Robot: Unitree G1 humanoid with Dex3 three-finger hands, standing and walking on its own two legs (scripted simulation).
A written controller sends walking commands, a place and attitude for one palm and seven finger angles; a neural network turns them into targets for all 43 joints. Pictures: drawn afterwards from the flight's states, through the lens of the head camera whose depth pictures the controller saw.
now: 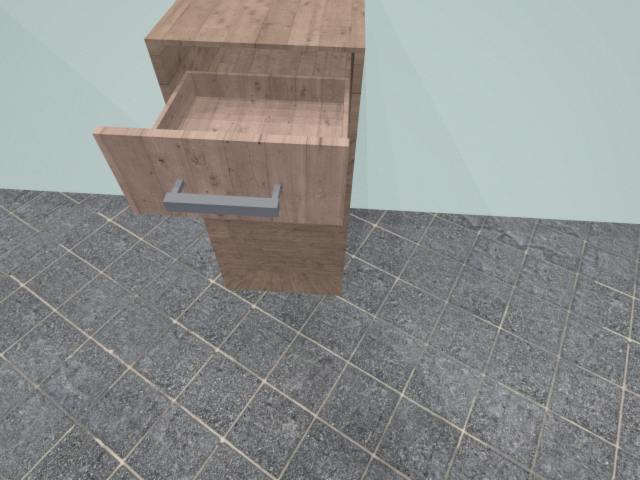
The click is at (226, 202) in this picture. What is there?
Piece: drawer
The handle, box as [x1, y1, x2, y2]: [163, 179, 280, 217]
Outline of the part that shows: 163,200 166,210 170,211 277,217 279,209 278,197 280,191 280,184 274,185 271,198 181,193 180,191 184,183 182,179 177,179 172,191 170,193 167,192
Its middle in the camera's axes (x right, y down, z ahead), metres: -0.16 -0.07 +0.63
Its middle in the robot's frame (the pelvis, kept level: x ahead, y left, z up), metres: +0.52 +0.18 +0.03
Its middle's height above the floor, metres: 0.82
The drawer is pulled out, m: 0.30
